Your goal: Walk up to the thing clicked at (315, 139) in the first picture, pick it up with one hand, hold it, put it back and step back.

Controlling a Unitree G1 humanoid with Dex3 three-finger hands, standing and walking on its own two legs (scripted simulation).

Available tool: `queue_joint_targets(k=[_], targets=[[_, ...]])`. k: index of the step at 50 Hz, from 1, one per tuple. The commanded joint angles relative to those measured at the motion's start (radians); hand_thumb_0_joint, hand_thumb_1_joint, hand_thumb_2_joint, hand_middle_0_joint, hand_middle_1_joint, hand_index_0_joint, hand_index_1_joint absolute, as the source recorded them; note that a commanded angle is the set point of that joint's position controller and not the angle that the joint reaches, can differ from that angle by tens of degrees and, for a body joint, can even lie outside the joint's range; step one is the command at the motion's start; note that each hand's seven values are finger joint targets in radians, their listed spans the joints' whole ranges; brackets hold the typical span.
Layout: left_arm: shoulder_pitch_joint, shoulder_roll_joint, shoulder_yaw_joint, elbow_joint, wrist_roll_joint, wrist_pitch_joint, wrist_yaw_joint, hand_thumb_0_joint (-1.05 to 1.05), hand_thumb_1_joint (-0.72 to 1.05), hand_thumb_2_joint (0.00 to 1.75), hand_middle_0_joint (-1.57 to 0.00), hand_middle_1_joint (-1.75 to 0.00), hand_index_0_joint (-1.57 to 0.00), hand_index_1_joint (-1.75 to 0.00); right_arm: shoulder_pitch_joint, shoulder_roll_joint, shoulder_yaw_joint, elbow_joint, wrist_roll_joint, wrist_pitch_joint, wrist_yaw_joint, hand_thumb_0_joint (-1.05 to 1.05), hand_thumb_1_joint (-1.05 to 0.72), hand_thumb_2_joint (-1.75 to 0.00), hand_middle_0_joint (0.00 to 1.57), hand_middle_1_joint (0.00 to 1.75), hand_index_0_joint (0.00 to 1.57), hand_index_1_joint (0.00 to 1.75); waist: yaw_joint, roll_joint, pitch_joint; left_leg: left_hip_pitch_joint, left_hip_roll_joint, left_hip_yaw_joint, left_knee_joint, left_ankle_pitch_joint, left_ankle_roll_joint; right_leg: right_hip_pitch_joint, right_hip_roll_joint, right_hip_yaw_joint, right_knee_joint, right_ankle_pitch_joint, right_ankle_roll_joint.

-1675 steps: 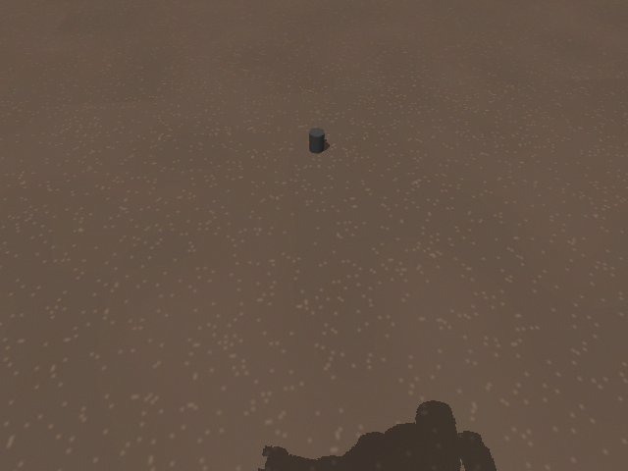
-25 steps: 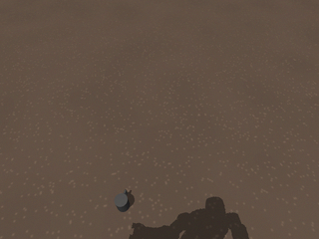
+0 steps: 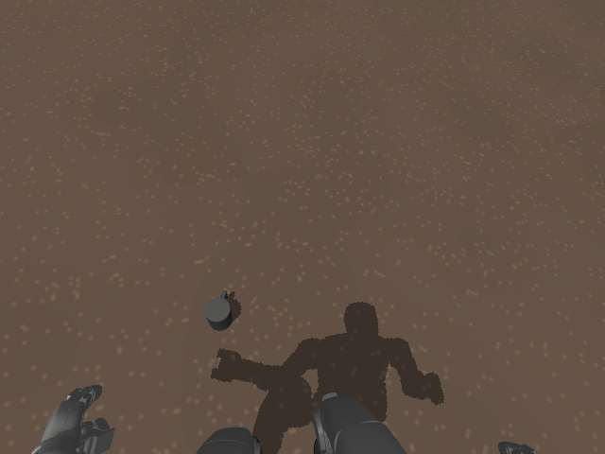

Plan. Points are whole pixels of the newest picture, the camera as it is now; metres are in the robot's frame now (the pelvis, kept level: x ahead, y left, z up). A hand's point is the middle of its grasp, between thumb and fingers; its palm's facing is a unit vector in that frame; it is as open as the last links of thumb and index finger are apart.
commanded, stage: step back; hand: left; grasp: from above
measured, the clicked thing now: (220, 309) +0.50 +0.19 -0.71
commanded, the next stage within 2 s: none
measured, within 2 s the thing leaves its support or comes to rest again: neither
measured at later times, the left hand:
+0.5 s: hand out of the picture +0.02 +0.24 -0.13, palm faces -0.05 -0.91 -0.40, open 7.4 cm
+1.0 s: hand out of the picture -0.16 +0.26 -0.16, palm faces -0.06 -0.92 -0.38, open 7.4 cm
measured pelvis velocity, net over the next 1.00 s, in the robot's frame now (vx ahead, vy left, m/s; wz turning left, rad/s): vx -0.26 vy -0.01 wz -0.08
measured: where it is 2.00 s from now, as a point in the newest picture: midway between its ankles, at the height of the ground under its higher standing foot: outside the picture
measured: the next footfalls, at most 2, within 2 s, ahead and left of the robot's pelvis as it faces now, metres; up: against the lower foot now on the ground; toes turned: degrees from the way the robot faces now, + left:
right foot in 0.28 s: -0.03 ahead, -0.12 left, +0.00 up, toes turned +0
left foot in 0.66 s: -0.15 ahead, +0.12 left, +0.00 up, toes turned -3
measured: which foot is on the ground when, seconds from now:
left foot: down 0.00-0.32, up 0.34-0.64, down 0.66-1.00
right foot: up 0.00-0.26, down 0.28-0.70, up 0.72-1.00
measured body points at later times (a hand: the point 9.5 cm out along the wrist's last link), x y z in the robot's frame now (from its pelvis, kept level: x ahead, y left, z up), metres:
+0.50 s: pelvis -0.11 -0.02 +0.00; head -0.05 -0.04 +0.45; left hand +0.02 +0.29 -0.10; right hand -0.03 -0.33 -0.13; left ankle -0.13 +0.13 -0.65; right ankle -0.07 -0.12 -0.73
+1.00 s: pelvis -0.26 -0.01 -0.01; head -0.20 +0.01 +0.44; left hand -0.16 +0.31 -0.13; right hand -0.15 -0.33 -0.10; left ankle -0.19 +0.12 -0.73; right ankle -0.32 -0.15 -0.69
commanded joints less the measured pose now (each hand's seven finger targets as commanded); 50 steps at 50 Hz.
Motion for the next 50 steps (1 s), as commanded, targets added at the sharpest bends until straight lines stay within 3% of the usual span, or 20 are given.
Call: queue_joint_targets(k=[1, 8, 11, 14, 16, 17, 18, 22, 28, 30, 32, 33, 34, 35, 36, 37, 40, 44, 47, 50], targets=[[0.110, 0.149, 0.038, -0.068, 0.006, -0.006, 0.004, 0.00, 0.90, 0.90, -0.20, -0.30, -0.20, -0.30, -0.045, -0.253, -0.064, -0.124, 0.003, -0.031, -0.037, 0.00, -0.90, -0.90, 0.20, 0.30, 0.20, 0.30, 0.040, 0.205, -0.254, 0.233, 0.250, -0.203, -0.113, 0.748, 0.113, -0.062, -0.001, 0.038, 0.165, 0.067, 0.014], [0.078, 0.146, 0.050, -0.125, 0.016, -0.021, -0.005, 0.00, 0.90, 0.90, -0.20, -0.30, -0.20, -0.30, 0.060, -0.265, -0.077, -0.143, 0.009, -0.027, -0.039, 0.00, -0.90, -0.90, 0.20, 0.30, 0.20, 0.30, -0.026, 0.173, -0.259, 0.302, 0.286, -0.231, -0.082, 0.683, 0.155, -0.008, -0.057, -0.029, -0.125, 0.049, 0.044], [0.127, 0.141, 0.055, -0.117, 0.021, -0.028, -0.012, 0.00, 0.90, 0.90, -0.20, -0.30, -0.20, -0.30, 0.012, -0.281, -0.079, -0.168, 0.010, -0.023, -0.031, 0.00, -0.90, -0.90, 0.20, 0.30, 0.20, 0.30, 0.000, 0.193, -0.284, 0.224, 0.290, -0.230, -0.066, 0.549, 0.160, 0.102, -0.087, -0.086, -0.296, 0.082, 0.023], [0.218, 0.129, 0.063, -0.076, 0.029, -0.037, -0.016, 0.00, 0.90, 0.90, -0.20, -0.30, -0.20, -0.30, -0.054, -0.276, -0.071, -0.179, 0.020, -0.014, -0.024, 0.00, -0.90, -0.90, 0.20, 0.30, 0.20, 0.30, 0.056, 0.161, -0.287, 0.051, 0.257, -0.202, -0.021, 0.360, 0.098, 0.298, -0.089, -0.095, -0.545, 0.319, -0.016], [0.189, 0.225, 0.085, -0.102, 0.039, -0.048, -0.018, 0.00, 0.90, 0.90, -0.20, -0.30, -0.20, -0.30, -0.049, -0.221, -0.052, -0.188, 0.034, -0.012, -0.019, 0.00, -0.90, -0.90, 0.20, 0.30, 0.20, 0.30, 0.044, -0.103, -0.253, -0.185, 0.055, -0.080, 0.184, 0.002, -0.021, 0.358, -0.305, 0.237, -0.627, 0.508, -0.134], [0.132, 0.297, 0.094, -0.129, 0.031, -0.045, -0.021, 0.00, 0.90, 0.90, -0.20, -0.30, -0.20, -0.30, -0.078, -0.205, -0.055, -0.184, 0.029, -0.001, -0.029, 0.00, -0.90, -0.90, 0.20, 0.30, 0.20, 0.30, 0.076, -0.244, -0.184, -0.161, -0.076, -0.046, 0.438, -0.327, -0.053, 0.139, -0.491, 0.422, -0.723, 0.513, -0.300], [0.080, 0.283, 0.094, -0.165, 0.036, -0.050, -0.018, 0.00, 0.90, 0.90, -0.20, -0.30, -0.20, -0.30, -0.031, -0.233, -0.065, -0.165, 0.024, 0.005, -0.031, 0.00, -0.90, -0.90, 0.20, 0.30, 0.20, 0.30, 0.051, -0.195, -0.144, -0.111, -0.056, -0.132, 0.579, -0.335, -0.068, 0.049, -0.508, 0.451, -0.723, 0.519, -0.318], [0.013, 0.176, 0.076, -0.193, 0.028, -0.048, -0.007, 0.00, 0.90, 0.90, -0.20, -0.30, -0.20, -0.30, 0.063, -0.220, -0.049, -0.117, 0.034, -0.001, -0.025, 0.00, -0.90, -0.90, 0.20, 0.30, 0.20, 0.30, 0.006, -0.062, -0.154, -0.159, -0.115, -0.154, 0.636, -0.198, -0.072, 0.158, -0.309, 0.107, -0.630, 0.663, -0.187], [0.135, 0.169, 0.073, -0.209, 0.038, -0.031, -0.004, 0.00, 0.90, 0.90, -0.20, -0.30, -0.20, -0.30, 0.041, -0.208, -0.034, -0.162, 0.029, -0.019, -0.034, 0.00, -0.90, -0.90, 0.20, 0.30, 0.20, 0.30, 0.073, -0.130, -0.278, -0.201, -0.025, -0.082, 0.238, -0.243, -0.089, 0.492, -0.327, 0.111, -0.541, 0.773, -0.196], [0.113, 0.185, 0.072, -0.219, 0.033, -0.021, -0.008, 0.00, 0.90, 0.90, -0.20, -0.30, -0.20, -0.30, 0.089, -0.207, -0.041, -0.148, 0.021, -0.022, -0.030, 0.00, -0.90, -0.90, 0.20, 0.30, 0.20, 0.30, 0.051, -0.166, -0.297, -0.097, 0.009, -0.049, 0.047, -0.179, -0.071, 0.458, -0.327, 0.104, -0.508, 0.743, -0.173], [0.087, 0.194, 0.064, -0.225, 0.020, -0.008, -0.016, 0.00, 0.90, 0.90, -0.20, -0.30, -0.20, -0.30, 0.146, -0.208, -0.056, -0.117, 0.011, -0.027, -0.025, 0.00, -0.90, -0.90, 0.20, 0.30, 0.20, 0.30, 0.016, -0.117, -0.299, 0.052, -0.007, -0.003, -0.165, 0.055, -0.051, 0.346, -0.280, 0.057, -0.454, 0.623, -0.122], [0.085, 0.183, 0.059, -0.231, 0.016, -0.001, -0.020, 0.00, 0.90, 0.90, -0.20, -0.30, -0.20, -0.30, 0.143, -0.228, -0.066, -0.117, -0.001, -0.027, -0.024, 0.00, -0.90, -0.90, 0.20, 0.30, 0.20, 0.30, 0.008, -0.069, -0.276, 0.099, 0.023, -0.067, -0.189, 0.131, -0.029, 0.234, -0.244, 0.048, -0.441, 0.497, -0.076], [0.106, 0.150, 0.051, -0.239, 0.015, 0.000, -0.023, 0.00, 0.90, 0.90, -0.20, -0.30, -0.20, -0.30, 0.128, -0.301, -0.083, -0.130, -0.018, -0.027, -0.022, 0.00, -0.90, -0.90, 0.20, 0.30, 0.20, 0.30, 0.011, 0.108, -0.271, 0.168, 0.199, -0.301, -0.226, 0.146, 0.033, 0.046, -0.148, -0.003, -0.319, 0.290, -0.024], [0.088, 0.142, 0.058, -0.236, 0.014, -0.003, -0.020, 0.00, 0.90, 0.90, -0.20, -0.30, -0.20, -0.30, 0.062, -0.372, -0.093, -0.154, -0.022, -0.029, -0.016, 0.00, -0.90, -0.90, 0.20, 0.30, 0.20, 0.30, 0.020, 0.265, -0.225, 0.124, 0.366, -0.489, -0.289, 0.195, 0.126, -0.075, -0.002, -0.091, -0.133, -0.022, 0.007], [0.035, 0.174, 0.076, -0.241, 0.031, -0.006, -0.006, 0.00, 0.90, 0.90, -0.20, -0.30, -0.20, -0.30, 0.042, -0.416, -0.102, -0.174, -0.011, -0.031, -0.014, 0.00, -0.90, -0.90, 0.20, 0.30, 0.20, 0.30, -0.036, 0.302, -0.200, -0.052, 0.473, -0.557, -0.303, 0.254, 0.251, 0.004, -0.014, 0.009, 0.065, -0.118, 0.028], [0.040, 0.188, 0.078, -0.230, 0.030, -0.007, -0.005, 0.00, 0.90, 0.90, -0.20, -0.30, -0.20, -0.30, -0.018, -0.388, -0.098, -0.183, -0.009, -0.041, -0.023, 0.00, -0.90, -0.90, 0.20, 0.30, 0.20, 0.30, 0.000, 0.273, -0.171, -0.096, 0.472, -0.527, -0.293, 0.299, 0.259, 0.024, -0.034, 0.060, 0.195, -0.062, 0.020], [0.144, 0.163, 0.079, -0.174, 0.005, -0.004, -0.018, 0.00, 0.90, 0.90, -0.20, -0.30, -0.20, -0.30, -0.092, -0.271, -0.062, -0.202, -0.015, -0.042, -0.029, 0.00, -0.90, -0.90, 0.20, 0.30, 0.20, 0.30, 0.078, 0.168, -0.161, -0.025, 0.250, -0.203, -0.205, 0.425, 0.136, -0.027, 0.022, 0.062, 0.280, 0.077, 0.007], [0.147, 0.144, 0.078, -0.186, 0.020, -0.011, -0.021, 0.00, 0.90, 0.90, -0.20, -0.30, -0.20, -0.30, 0.028, -0.253, -0.065, -0.191, -0.001, -0.040, -0.030, 0.00, -0.90, -0.90, 0.20, 0.30, 0.20, 0.30, 0.018, 0.193, -0.191, 0.207, 0.235, -0.209, -0.133, 0.506, 0.151, -0.101, 0.005, 0.029, 0.141, 0.066, 0.056], [0.143, 0.140, 0.067, -0.195, 0.022, -0.019, -0.019, 0.00, 0.90, 0.90, -0.20, -0.30, -0.20, -0.30, 0.055, -0.281, -0.080, -0.202, 0.006, -0.035, -0.036, 0.00, -0.90, -0.90, 0.20, 0.30, 0.20, 0.30, -0.008, 0.224, -0.251, 0.293, 0.304, -0.229, -0.088, 0.541, 0.207, -0.055, -0.054, -0.006, -0.063, 0.007, 0.068], [0.188, 0.138, 0.069, -0.162, 0.019, -0.025, -0.026, 0.00, 0.90, 0.90, -0.20, -0.30, -0.20, -0.30, 0.014, -0.298, -0.082, -0.221, -0.002, -0.022, -0.029, 0.00, -0.90, -0.90, 0.20, 0.30, 0.20, 0.30, 0.008, 0.278, -0.273, 0.188, 0.278, -0.200, -0.065, 0.465, 0.162, 0.112, -0.093, -0.091, -0.327, 0.059, 0.046]])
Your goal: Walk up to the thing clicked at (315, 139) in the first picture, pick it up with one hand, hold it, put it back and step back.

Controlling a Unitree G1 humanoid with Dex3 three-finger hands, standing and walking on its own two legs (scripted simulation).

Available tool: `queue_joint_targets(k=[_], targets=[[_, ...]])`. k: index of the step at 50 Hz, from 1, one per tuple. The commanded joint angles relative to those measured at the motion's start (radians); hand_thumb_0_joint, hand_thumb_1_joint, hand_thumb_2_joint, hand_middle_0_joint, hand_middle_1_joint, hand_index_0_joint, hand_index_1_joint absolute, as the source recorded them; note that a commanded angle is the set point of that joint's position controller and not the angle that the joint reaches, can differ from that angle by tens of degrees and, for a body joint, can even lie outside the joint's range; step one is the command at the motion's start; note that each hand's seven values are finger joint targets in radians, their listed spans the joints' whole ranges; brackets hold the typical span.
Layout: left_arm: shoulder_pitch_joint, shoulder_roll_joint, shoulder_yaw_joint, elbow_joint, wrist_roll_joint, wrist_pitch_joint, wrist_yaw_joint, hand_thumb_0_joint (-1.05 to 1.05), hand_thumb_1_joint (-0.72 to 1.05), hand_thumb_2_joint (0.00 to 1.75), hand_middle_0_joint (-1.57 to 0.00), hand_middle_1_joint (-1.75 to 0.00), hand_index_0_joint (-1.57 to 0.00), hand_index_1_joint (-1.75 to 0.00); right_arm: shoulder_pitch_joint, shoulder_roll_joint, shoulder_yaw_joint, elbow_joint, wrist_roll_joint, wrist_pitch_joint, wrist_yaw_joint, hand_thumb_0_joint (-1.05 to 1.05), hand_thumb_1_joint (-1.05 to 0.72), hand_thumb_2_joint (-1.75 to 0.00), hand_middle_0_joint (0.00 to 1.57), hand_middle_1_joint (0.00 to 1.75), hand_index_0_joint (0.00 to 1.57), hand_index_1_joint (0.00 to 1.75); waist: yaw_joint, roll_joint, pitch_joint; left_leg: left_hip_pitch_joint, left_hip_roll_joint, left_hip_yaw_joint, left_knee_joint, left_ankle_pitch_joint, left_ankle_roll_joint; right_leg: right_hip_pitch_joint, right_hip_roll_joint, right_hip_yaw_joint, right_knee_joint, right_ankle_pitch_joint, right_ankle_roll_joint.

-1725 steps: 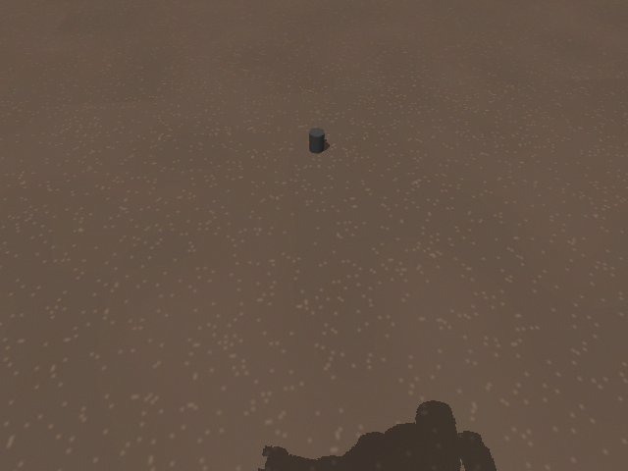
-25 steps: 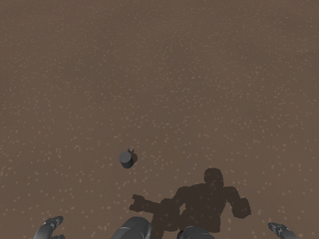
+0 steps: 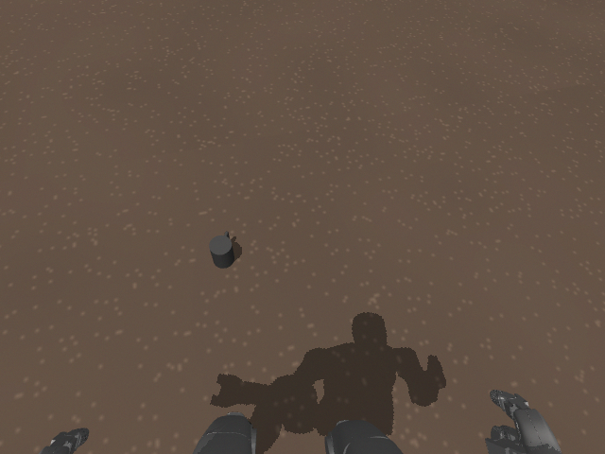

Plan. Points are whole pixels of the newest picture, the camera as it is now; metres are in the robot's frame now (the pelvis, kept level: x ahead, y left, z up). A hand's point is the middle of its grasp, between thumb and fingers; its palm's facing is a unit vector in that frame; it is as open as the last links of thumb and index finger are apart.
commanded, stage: step back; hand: left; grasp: from above
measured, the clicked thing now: (223, 248) +0.75 +0.26 -0.71
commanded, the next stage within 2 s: stand in 1.94 s
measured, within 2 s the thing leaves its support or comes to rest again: neither
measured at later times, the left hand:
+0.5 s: hand out of the picture -0.04 +0.24 -0.15, palm faces +0.08 -0.92 -0.38, open 7.4 cm
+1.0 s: hand out of the picture -0.28 +0.21 -0.13, palm faces +0.06 -0.90 -0.43, open 7.4 cm
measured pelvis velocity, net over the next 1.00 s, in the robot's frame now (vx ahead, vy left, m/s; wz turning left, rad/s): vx -0.32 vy -0.07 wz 0.05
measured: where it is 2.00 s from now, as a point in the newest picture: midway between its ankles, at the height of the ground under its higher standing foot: outside the picture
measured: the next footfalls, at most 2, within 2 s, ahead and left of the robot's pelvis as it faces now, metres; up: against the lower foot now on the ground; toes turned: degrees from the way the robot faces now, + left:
right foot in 0.06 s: -0.01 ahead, -0.14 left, +0.00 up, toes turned +3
left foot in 0.44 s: -0.14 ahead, +0.08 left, +0.00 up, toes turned +3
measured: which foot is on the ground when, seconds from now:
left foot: down 0.00-0.10, up 0.12-0.42, down 0.44-0.82, up 0.84-1.00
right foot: up 0.00-0.04, down 0.06-0.46, up 0.48-0.76, down 0.78-1.00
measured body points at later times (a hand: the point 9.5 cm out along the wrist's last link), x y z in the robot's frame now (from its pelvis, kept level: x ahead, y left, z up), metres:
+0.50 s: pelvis -0.17 -0.03 -0.01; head -0.11 -0.01 +0.44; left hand -0.05 +0.29 -0.12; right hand -0.09 -0.34 -0.13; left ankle -0.18 +0.08 -0.73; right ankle -0.07 -0.14 -0.71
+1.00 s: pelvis -0.32 -0.07 +0.00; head -0.30 -0.09 +0.45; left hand -0.29 +0.25 -0.10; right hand -0.21 -0.39 -0.13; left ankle -0.33 +0.08 -0.68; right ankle -0.31 -0.20 -0.73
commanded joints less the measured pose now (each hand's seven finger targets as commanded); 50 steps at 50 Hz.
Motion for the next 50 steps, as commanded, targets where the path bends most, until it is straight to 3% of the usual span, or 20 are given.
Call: queue_joint_targets(k=[1, 3, 5, 6, 10, 15, 18, 20, 21, 23, 24, 25, 28, 33, 38, 40, 41, 42, 45, 50], targets=[[0.057, 0.132, 0.037, -0.057, 0.005, -0.039, 0.002, 0.00, 0.90, 0.90, -0.20, -0.30, -0.20, -0.30, 0.022, -0.292, -0.090, -0.073, -0.003, 0.003, -0.015, 0.00, -0.90, -0.90, 0.20, 0.30, 0.20, 0.30, -0.023, 0.267, -0.265, 0.233, 0.196, -0.188, -0.047, 0.345, 0.200, 0.049, -0.040, -0.099, -0.390, 0.111, -0.025], [0.137, 0.146, 0.043, -0.010, 0.016, -0.046, 0.002, 0.00, 0.90, 0.90, -0.20, -0.30, -0.20, -0.30, -0.020, -0.277, -0.081, -0.086, 0.010, 0.019, -0.011, 0.00, -0.90, -0.90, 0.20, 0.30, 0.20, 0.30, 0.013, 0.213, -0.281, 0.094, 0.137, -0.152, 0.020, 0.198, 0.134, 0.204, -0.025, -0.107, -0.570, 0.299, -0.060], [0.085, 0.289, 0.081, -0.050, 0.028, -0.049, -0.004, 0.00, 0.90, 0.90, -0.20, -0.30, -0.20, -0.30, -0.009, -0.187, -0.058, -0.112, 0.020, 0.019, -0.014, 0.00, -0.90, -0.90, 0.20, 0.30, 0.20, 0.30, 0.007, -0.171, -0.212, -0.240, -0.122, -0.072, 0.272, -0.299, 0.013, 0.203, -0.319, 0.337, -0.635, 0.264, -0.187], [0.006, 0.378, 0.091, -0.090, 0.035, -0.046, 0.000, 0.00, 0.90, 0.90, -0.20, -0.30, -0.20, -0.30, -0.039, -0.226, -0.079, -0.105, 0.015, 0.025, -0.035, 0.00, -0.90, -0.90, 0.20, 0.30, 0.20, 0.30, 0.054, -0.278, -0.162, -0.123, -0.118, -0.133, 0.527, -0.438, -0.008, -0.099, -0.486, 0.489, -0.711, 0.241, -0.345], [-0.154, 0.204, 0.053, -0.128, 0.025, -0.051, 0.014, 0.00, 0.90, 0.90, -0.20, -0.30, -0.20, -0.30, 0.088, -0.220, -0.065, -0.021, 0.031, 0.019, -0.020, 0.00, -0.90, -0.90, 0.20, 0.30, 0.20, 0.30, -0.059, -0.110, -0.126, -0.128, -0.176, -0.167, 0.640, -0.236, -0.008, -0.029, -0.244, 0.072, -0.564, 0.484, -0.205], [-0.024, 0.172, 0.049, -0.126, 0.032, -0.040, 0.026, 0.00, 0.90, 0.90, -0.20, -0.30, -0.20, -0.30, 0.071, -0.188, -0.046, -0.040, 0.019, -0.001, -0.027, 0.00, -0.90, -0.90, 0.20, 0.30, 0.20, 0.30, 0.027, -0.140, -0.191, -0.167, -0.129, -0.090, 0.365, -0.320, -0.033, 0.255, -0.268, 0.071, -0.501, 0.619, -0.235], [-0.021, 0.184, 0.047, -0.135, 0.025, -0.031, 0.031, 0.00, 0.90, 0.90, -0.20, -0.30, -0.20, -0.30, 0.109, -0.183, -0.050, -0.032, 0.007, -0.008, -0.025, 0.00, -0.90, -0.90, 0.20, 0.30, 0.20, 0.30, 0.025, -0.171, -0.260, -0.096, -0.060, -0.055, 0.082, -0.298, -0.014, 0.357, -0.316, 0.103, -0.419, 0.742, -0.241], [-0.046, 0.191, 0.039, -0.144, 0.005, -0.018, 0.025, 0.00, 0.90, 0.90, -0.20, -0.30, -0.20, -0.30, 0.180, -0.183, -0.059, 0.000, -0.001, -0.012, -0.023, 0.00, -0.90, -0.90, 0.20, 0.30, 0.20, 0.30, -0.015, -0.149, -0.296, 0.042, -0.065, -0.015, -0.186, -0.075, 0.008, 0.316, -0.282, 0.065, -0.329, 0.727, -0.193], [-0.048, 0.186, 0.027, -0.149, 0.001, -0.009, 0.020, 0.00, 0.90, 0.90, -0.20, -0.30, -0.20, -0.30, 0.198, -0.203, -0.069, 0.016, -0.004, -0.011, -0.022, 0.00, -0.90, -0.90, 0.20, 0.30, 0.20, 0.30, -0.020, -0.110, -0.291, 0.136, -0.049, -0.051, -0.241, 0.059, 0.023, 0.201, -0.248, 0.050, -0.320, 0.620, -0.152], [-0.052, 0.127, 0.013, -0.161, -0.007, -0.008, 0.017, 0.00, 0.90, 0.90, -0.20, -0.30, -0.20, -0.30, 0.112, -0.344, -0.098, -0.012, -0.024, -0.004, -0.014, 0.00, -0.90, -0.90, 0.20, 0.30, 0.20, 0.30, 0.003, 0.253, -0.235, 0.244, 0.275, -0.463, -0.260, 0.253, 0.183, -0.182, -0.003, -0.132, -0.063, -0.017, -0.059], [-0.124, 0.171, 0.033, -0.167, 0.006, -0.007, 0.033, 0.00, 0.90, 0.90, -0.20, -0.30, -0.20, -0.30, 0.096, -0.408, -0.107, -0.035, -0.026, -0.002, -0.009, 0.00, -0.90, -0.90, 0.20, 0.30, 0.20, 0.30, -0.065, 0.298, -0.197, 0.020, 0.384, -0.539, -0.272, 0.269, 0.308, -0.101, -0.004, -0.032, 0.126, -0.177, -0.037], [-0.127, 0.191, 0.040, -0.153, 0.010, -0.005, 0.032, 0.00, 0.90, 0.90, -0.20, -0.30, -0.20, -0.30, 0.045, -0.372, -0.102, -0.040, -0.025, -0.011, -0.016, 0.00, -0.90, -0.90, 0.20, 0.30, 0.20, 0.30, -0.045, 0.257, -0.149, -0.064, 0.389, -0.532, -0.281, 0.270, 0.321, -0.059, -0.016, 0.029, 0.240, -0.134, -0.041], [-0.021, 0.165, 0.035, -0.093, -0.013, -0.002, 0.017, 0.00, 0.90, 0.90, -0.20, -0.30, -0.20, -0.30, -0.046, -0.258, -0.062, -0.063, -0.025, -0.014, -0.021, 0.00, -0.90, -0.90, 0.20, 0.30, 0.20, 0.30, 0.037, 0.154, -0.156, 0.017, 0.188, -0.213, -0.201, 0.374, 0.205, -0.117, 0.059, 0.045, 0.355, 0.021, -0.049], [-0.026, 0.135, 0.015, -0.091, -0.001, -0.033, 0.016, 0.00, 0.90, 0.90, -0.20, -0.30, -0.20, -0.30, 0.038, -0.235, -0.068, -0.055, -0.010, 0.003, -0.015, 0.00, -0.90, -0.90, 0.20, 0.30, 0.20, 0.30, -0.026, 0.228, -0.201, 0.249, 0.186, -0.185, -0.105, 0.422, 0.231, -0.110, -0.018, -0.039, -0.017, -0.022, -0.003], [0.095, 0.143, 0.020, 0.012, 0.009, -0.080, 0.022, 0.00, 0.90, 0.90, -0.20, -0.30, -0.20, -0.30, 0.032, -0.273, -0.073, -0.037, -0.001, 0.039, 0.005, 0.00, -0.90, -0.90, 0.20, 0.30, 0.20, 0.30, -0.014, 0.223, -0.317, 0.216, 0.129, -0.133, 0.045, 0.213, 0.153, 0.175, -0.010, -0.174, -0.653, 0.238, -0.039], [0.108, 0.257, 0.049, 0.025, 0.030, -0.090, 0.023, 0.00, 0.90, 0.90, -0.20, -0.30, -0.20, -0.30, 0.030, -0.179, -0.045, -0.063, 0.005, 0.038, 0.009, 0.00, -0.90, -0.90, 0.20, 0.30, 0.20, 0.30, -0.001, -0.073, -0.262, -0.191, -0.030, -0.096, 0.217, -0.221, 0.055, 0.305, -0.229, 0.243, -0.622, 0.184, -0.120], [0.022, 0.353, 0.067, -0.016, 0.033, -0.085, 0.024, 0.00, 0.90, 0.90, -0.20, -0.30, -0.20, -0.30, -0.040, -0.200, -0.057, -0.081, 0.001, 0.040, -0.002, 0.00, -0.90, -0.90, 0.20, 0.30, 0.20, 0.30, 0.045, -0.159, -0.215, -0.126, -0.069, -0.142, 0.368, -0.373, 0.003, 0.010, -0.459, 0.439, -0.680, 0.090, -0.295], [-0.076, 0.361, 0.066, -0.036, 0.024, -0.089, 0.030, 0.00, 0.90, 0.90, -0.20, -0.30, -0.20, -0.30, -0.037, -0.249, -0.084, -0.063, 0.003, 0.044, -0.006, 0.00, -0.90, -0.90, 0.20, 0.30, 0.20, 0.30, 0.016, -0.156, -0.112, -0.029, -0.019, -0.211, 0.491, -0.339, -0.007, -0.221, -0.498, 0.478, -0.723, 0.005, -0.318], [-0.134, 0.228, 0.035, -0.028, 0.025, -0.099, 0.029, 0.00, 0.90, 0.90, -0.20, -0.30, -0.20, -0.30, 0.030, -0.217, -0.065, 0.006, 0.019, 0.030, 0.007, 0.00, -0.90, -0.90, 0.20, 0.30, 0.20, 0.30, -0.042, -0.048, -0.070, -0.097, -0.112, -0.172, 0.491, -0.209, -0.006, -0.053, -0.283, 0.113, -0.593, 0.246, -0.214], [-0.011, 0.245, 0.049, 0.007, 0.041, -0.103, 0.013, 0.00, 0.90, 0.90, -0.20, -0.30, -0.20, -0.30, 0.012, -0.203, -0.054, 0.010, -0.003, -0.007, 0.025, 0.00, -0.90, -0.90, 0.20, 0.30, 0.20, 0.30, 0.039, -0.155, -0.113, -0.114, -0.056, -0.075, 0.145, -0.302, -0.025, 0.139, -0.271, 0.139, -0.626, -0.140, -0.205]])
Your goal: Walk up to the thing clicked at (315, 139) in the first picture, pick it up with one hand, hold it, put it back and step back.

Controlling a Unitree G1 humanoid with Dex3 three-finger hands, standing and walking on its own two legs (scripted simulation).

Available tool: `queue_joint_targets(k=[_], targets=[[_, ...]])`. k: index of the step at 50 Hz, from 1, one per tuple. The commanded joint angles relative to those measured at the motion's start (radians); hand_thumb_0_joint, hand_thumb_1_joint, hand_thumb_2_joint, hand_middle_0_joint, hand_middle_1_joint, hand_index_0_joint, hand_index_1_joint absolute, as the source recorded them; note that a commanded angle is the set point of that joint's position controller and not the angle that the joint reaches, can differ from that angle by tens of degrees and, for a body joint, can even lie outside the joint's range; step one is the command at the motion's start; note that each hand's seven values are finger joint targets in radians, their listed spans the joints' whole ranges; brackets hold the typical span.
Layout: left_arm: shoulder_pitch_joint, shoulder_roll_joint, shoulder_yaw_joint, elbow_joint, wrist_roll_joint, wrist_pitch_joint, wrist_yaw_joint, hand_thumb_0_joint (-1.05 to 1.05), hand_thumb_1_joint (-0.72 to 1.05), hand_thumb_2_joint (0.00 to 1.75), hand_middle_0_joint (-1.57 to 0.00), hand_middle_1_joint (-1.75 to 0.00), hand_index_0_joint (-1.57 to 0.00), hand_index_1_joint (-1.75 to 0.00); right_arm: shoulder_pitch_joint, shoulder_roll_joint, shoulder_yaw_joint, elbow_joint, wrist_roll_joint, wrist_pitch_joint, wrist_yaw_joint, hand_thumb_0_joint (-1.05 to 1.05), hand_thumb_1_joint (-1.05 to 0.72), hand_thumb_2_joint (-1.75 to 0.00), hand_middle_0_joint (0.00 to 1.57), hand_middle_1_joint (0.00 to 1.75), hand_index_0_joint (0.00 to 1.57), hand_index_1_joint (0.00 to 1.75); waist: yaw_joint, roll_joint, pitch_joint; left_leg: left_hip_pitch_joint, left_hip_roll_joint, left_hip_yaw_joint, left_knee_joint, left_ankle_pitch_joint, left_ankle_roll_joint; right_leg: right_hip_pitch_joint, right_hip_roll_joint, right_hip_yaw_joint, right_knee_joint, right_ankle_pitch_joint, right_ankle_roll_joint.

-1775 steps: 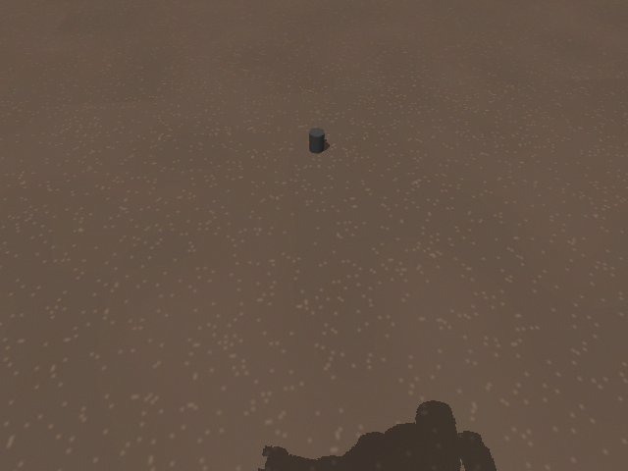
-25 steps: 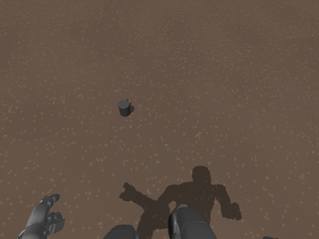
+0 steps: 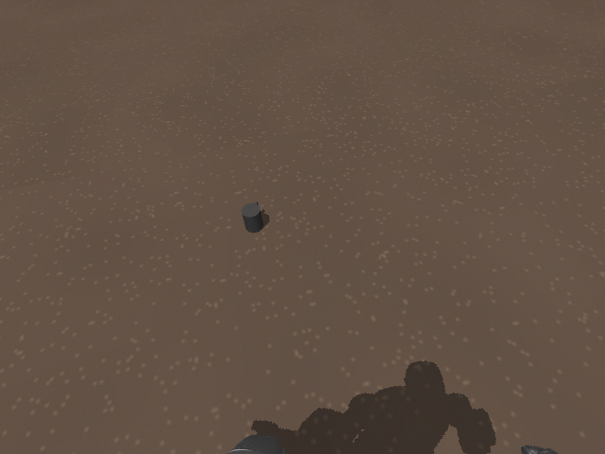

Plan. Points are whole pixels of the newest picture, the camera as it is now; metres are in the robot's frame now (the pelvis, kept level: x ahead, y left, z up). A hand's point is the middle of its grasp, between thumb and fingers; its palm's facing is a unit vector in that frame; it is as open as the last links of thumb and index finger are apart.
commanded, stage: step back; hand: left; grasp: from above
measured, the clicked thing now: (253, 215) +1.08 +0.28 -0.71
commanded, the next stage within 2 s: stand in 0.94 s
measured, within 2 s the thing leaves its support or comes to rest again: neither
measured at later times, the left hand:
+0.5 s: hand out of the picture +0.06 +0.26 -0.14, palm faces +0.08 -0.92 -0.38, open 7.4 cm
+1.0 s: hand out of the picture +0.13 +0.29 -0.15, palm faces +0.05 -0.94 -0.35, open 7.4 cm
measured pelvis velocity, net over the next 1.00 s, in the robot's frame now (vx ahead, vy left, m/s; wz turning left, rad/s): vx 0.05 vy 0.02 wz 0.05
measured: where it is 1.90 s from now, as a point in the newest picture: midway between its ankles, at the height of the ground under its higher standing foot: outside the picture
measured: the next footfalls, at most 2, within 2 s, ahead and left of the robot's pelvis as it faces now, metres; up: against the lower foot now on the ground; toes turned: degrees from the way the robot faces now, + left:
left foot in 0.08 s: +0.01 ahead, +0.14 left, +0.00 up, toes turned -1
right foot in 0.34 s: +0.07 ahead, -0.11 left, +0.00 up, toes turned +2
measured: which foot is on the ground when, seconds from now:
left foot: up 0.00-0.06, down 0.08-0.38, up 0.40-0.66, down 0.68-1.00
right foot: down 0.00-0.10, up 0.12-0.32, down 0.34-1.00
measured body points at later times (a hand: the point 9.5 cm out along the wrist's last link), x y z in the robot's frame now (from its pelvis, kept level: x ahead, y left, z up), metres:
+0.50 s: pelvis +0.00 -0.01 +0.00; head +0.01 -0.02 +0.45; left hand +0.05 +0.30 -0.11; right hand +0.07 -0.33 -0.12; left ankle -0.01 +0.12 -0.69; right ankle +0.04 -0.11 -0.73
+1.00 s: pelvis +0.05 +0.02 +0.01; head +0.07 +0.03 +0.46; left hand +0.12 +0.34 -0.12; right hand +0.19 -0.26 -0.11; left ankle +0.07 +0.15 -0.73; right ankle +0.03 -0.12 -0.73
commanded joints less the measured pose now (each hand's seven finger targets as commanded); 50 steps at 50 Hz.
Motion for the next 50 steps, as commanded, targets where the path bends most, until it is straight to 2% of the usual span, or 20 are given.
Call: queue_joint_targets(k=[1, 3, 4, 5, 6, 7, 10, 14, 17, 18, 19, 20, 21, 24, 30, 33, 35, 37, 42, 50], targets=[[-0.076, 0.306, 0.085, -0.098, 0.012, -0.033, 0.010, 0.00, 0.90, 0.90, -0.20, -0.30, -0.20, -0.30, -0.043, -0.146, -0.042, -0.071, -0.019, -0.062, 0.006, 0.00, -0.90, -0.90, 0.20, 0.30, 0.20, 0.30, 0.029, -0.273, -0.014, -0.019, 0.043, 0.087, -0.317, -0.122, -0.006, 0.074, -0.211, 0.248, -0.280, -0.303, -0.175], [-0.099, 0.287, 0.071, -0.102, 0.003, -0.017, 0.001, 0.00, 0.90, 0.90, -0.20, -0.30, -0.20, -0.30, 0.049, -0.137, -0.054, -0.028, -0.022, -0.082, 0.002, 0.00, -0.90, -0.90, 0.20, 0.30, 0.20, 0.30, -0.028, -0.221, -0.056, 0.196, 0.018, 0.130, -0.632, 0.028, 0.021, 0.031, -0.175, 0.162, -0.138, -0.110, -0.131], [-0.045, 0.228, 0.047, -0.096, 0.001, -0.012, 0.001, 0.00, 0.90, 0.90, -0.20, -0.30, -0.20, -0.30, 0.068, -0.154, -0.070, -0.011, -0.030, -0.094, -0.005, 0.00, -0.90, -0.90, 0.20, 0.30, 0.20, 0.30, -0.018, -0.119, -0.097, 0.348, 0.059, 0.013, -0.672, 0.094, 0.033, -0.043, -0.128, 0.110, 0.023, 0.014, -0.094], [0.004, 0.162, 0.028, -0.095, -0.016, -0.013, -0.001, 0.00, 0.90, 0.90, -0.20, -0.30, -0.20, -0.30, 0.069, -0.209, -0.081, -0.018, -0.042, -0.103, -0.011, 0.00, -0.90, -0.90, 0.20, 0.30, 0.20, 0.30, -0.003, 0.084, -0.112, 0.436, 0.239, -0.287, -0.717, 0.040, 0.091, -0.220, -0.021, 0.015, 0.217, -0.087, -0.033], [-0.065, 0.198, 0.038, -0.097, -0.023, -0.015, 0.004, 0.00, 0.90, 0.90, -0.20, -0.30, -0.20, -0.30, 0.044, -0.299, -0.090, -0.035, -0.041, -0.102, -0.010, 0.00, -0.90, -0.90, 0.20, 0.30, 0.20, 0.30, -0.027, 0.091, -0.044, 0.361, 0.377, -0.487, -0.727, -0.179, 0.206, -0.374, 0.019, -0.046, 0.258, -0.207, -0.006], [-0.160, 0.275, 0.055, -0.099, -0.012, -0.022, 0.006, 0.00, 0.90, 0.90, -0.20, -0.30, -0.20, -0.30, 0.049, -0.334, -0.101, -0.024, -0.026, -0.100, -0.006, 0.00, -0.90, -0.90, 0.20, 0.30, 0.20, 0.30, -0.065, 0.079, 0.043, 0.144, 0.430, -0.535, -0.771, -0.314, 0.285, -0.278, -0.044, 0.039, 0.291, -0.230, -0.015], [-0.093, 0.242, 0.049, -0.077, -0.027, -0.034, -0.016, 0.00, 0.90, 0.90, -0.20, -0.30, -0.20, -0.30, -0.015, -0.209, -0.065, -0.036, -0.036, -0.108, -0.005, 0.00, -0.90, -0.90, 0.20, 0.30, 0.20, 0.30, -0.016, 0.086, 0.059, 0.219, 0.253, -0.208, -0.696, -0.055, 0.186, -0.245, -0.039, 0.015, 0.187, -0.113, -0.021], [-0.093, 0.223, 0.053, -0.057, -0.022, -0.042, -0.022, 0.00, 0.90, 0.90, -0.20, -0.30, -0.20, -0.30, 0.019, -0.228, -0.073, -0.029, -0.028, -0.096, 0.000, 0.00, -0.90, -0.90, 0.20, 0.30, 0.20, 0.30, -0.039, 0.129, 0.004, 0.126, 0.236, -0.140, -0.637, -0.019, 0.181, -0.041, 0.010, -0.055, 0.010, -0.086, -0.016], [0.032, 0.225, 0.062, 0.004, -0.012, -0.051, -0.006, 0.00, 0.90, 0.90, -0.20, -0.30, -0.20, -0.30, -0.028, -0.168, -0.052, -0.050, -0.014, -0.071, 0.000, 0.00, -0.90, -0.90, 0.20, 0.30, 0.20, 0.30, 0.038, 0.053, -0.035, -0.046, 0.161, -0.037, -0.443, -0.078, 0.120, 0.237, 0.047, -0.081, -0.177, 0.056, -0.019], [0.058, 0.255, 0.072, 0.007, -0.004, -0.056, 0.003, 0.00, 0.90, 0.90, -0.20, -0.30, -0.20, -0.30, 0.006, -0.112, -0.031, -0.057, -0.009, -0.069, -0.004, 0.00, -0.90, -0.90, 0.20, 0.30, 0.20, 0.30, 0.047, -0.063, -0.061, -0.136, 0.107, -0.005, -0.308, -0.097, 0.087, 0.328, -0.028, 0.071, -0.235, -0.015, -0.037], [0.080, 0.333, 0.088, 0.000, 0.006, -0.064, 0.010, 0.00, 0.90, 0.90, -0.20, -0.30, -0.20, -0.30, -0.002, -0.062, -0.017, -0.077, -0.005, -0.073, -0.007, 0.00, -0.90, -0.90, 0.20, 0.30, 0.20, 0.30, 0.065, -0.245, -0.066, -0.265, -0.034, 0.046, -0.086, -0.142, 0.040, 0.317, -0.261, 0.465, -0.396, -0.253, -0.119], [0.001, 0.372, 0.094, -0.025, 0.003, -0.061, 0.009, 0.00, 0.90, 0.90, -0.20, -0.30, -0.20, -0.30, 0.003, -0.140, -0.041, -0.055, -0.018, -0.064, -0.020, 0.00, -0.90, -0.90, 0.20, 0.30, 0.20, 0.30, 0.045, -0.169, -0.011, -0.191, 0.024, 0.001, 0.013, -0.163, 0.032, 0.119, -0.387, 0.566, -0.455, -0.461, -0.202], [-0.059, 0.370, 0.092, -0.050, 0.000, -0.060, 0.005, 0.00, 0.90, 0.90, -0.20, -0.30, -0.20, -0.30, 0.043, -0.186, -0.059, -0.033, -0.020, -0.066, -0.020, 0.00, -0.90, -0.90, 0.20, 0.30, 0.20, 0.30, 0.019, -0.150, 0.059, -0.142, 0.059, -0.004, 0.033, -0.141, 0.029, 0.001, -0.396, 0.577, -0.459, -0.509, -0.247], [-0.099, 0.278, 0.067, -0.053, -0.012, -0.077, 0.006, 0.00, 0.90, 0.90, -0.20, -0.30, -0.20, -0.30, 0.083, -0.154, -0.047, 0.014, -0.009, -0.074, -0.009, 0.00, -0.90, -0.90, 0.20, 0.30, 0.20, 0.30, -0.013, -0.115, 0.050, -0.108, 0.075, -0.033, -0.025, -0.015, 0.034, 0.034, -0.263, 0.305, -0.397, -0.166, -0.174], [-0.140, 0.276, 0.047, -0.050, -0.020, -0.067, 0.004, 0.00, 0.90, 0.90, -0.20, -0.30, -0.20, -0.30, 0.070, -0.124, -0.039, 0.029, -0.015, -0.076, -0.003, 0.00, -0.90, -0.90, 0.20, 0.30, 0.20, 0.30, -0.021, -0.215, -0.024, 0.105, 0.074, 0.120, -0.296, 0.049, 0.013, -0.027, -0.217, 0.108, -0.265, 0.195, -0.153], [-0.131, 0.241, 0.026, -0.049, -0.034, -0.046, 0.004, 0.00, 0.90, 0.90, -0.20, -0.30, -0.20, -0.30, 0.079, -0.122, -0.043, 0.057, -0.016, -0.087, -0.017, 0.00, -0.90, -0.90, 0.20, 0.30, 0.20, 0.30, -0.044, -0.141, -0.079, 0.260, 0.054, 0.128, -0.507, 0.304, 0.026, -0.033, -0.158, 0.039, -0.079, 0.389, -0.088], [-0.100, 0.190, 0.010, -0.047, -0.050, -0.036, 0.008, 0.00, 0.90, 0.90, -0.20, -0.30, -0.20, -0.30, 0.024, -0.188, -0.050, 0.037, -0.023, -0.095, -0.027, 0.00, -0.90, -0.90, 0.20, 0.30, 0.20, 0.30, -0.009, 0.026, -0.116, 0.259, 0.246, -0.103, -0.552, 0.490, 0.097, -0.053, -0.051, -0.022, 0.035, 0.249, -0.023], [-0.092, 0.217, 0.017, -0.003, -0.053, -0.017, 0.014, 0.00, 0.90, 0.90, -0.20, -0.30, -0.20, -0.30, -0.081, -0.241, -0.050, 0.022, -0.016, -0.091, -0.024, 0.00, -0.90, -0.90, 0.20, 0.30, 0.20, 0.30, 0.005, 0.085, -0.100, 0.087, 0.333, -0.179, -0.575, 0.368, 0.207, 0.073, -0.008, -0.037, 0.039, -0.084, -0.017], [-0.083, 0.238, 0.011, 0.036, -0.044, -0.037, 0.013, 0.00, 0.90, 0.90, -0.20, -0.30, -0.20, -0.30, -0.117, -0.160, -0.023, 0.047, 0.000, -0.088, -0.027, 0.00, -0.90, -0.90, 0.20, 0.30, 0.20, 0.30, -0.001, 0.058, -0.164, 0.167, 0.195, 0.002, -0.476, 0.499, 0.074, 0.131, -0.073, 0.032, -0.113, 0.307, -0.033], [-0.160, 0.207, -0.024, 0.088, -0.043, -0.039, 0.006, 0.00, 0.90, 0.90, -0.20, -0.30, -0.20, -0.30, -0.146, -0.142, -0.004, 0.104, 0.010, -0.095, -0.014, 0.00, -0.90, -0.90, 0.20, 0.30, 0.20, 0.30, -0.031, -0.029, -0.155, 0.291, 0.194, 0.019, -0.542, 0.526, 0.057, 0.127, -0.098, 0.041, -0.228, 0.356, -0.020]])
